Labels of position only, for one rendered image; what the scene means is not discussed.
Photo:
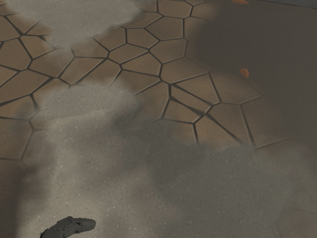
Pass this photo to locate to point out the left robot hand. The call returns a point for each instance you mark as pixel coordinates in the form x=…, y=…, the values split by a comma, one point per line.
x=69, y=226

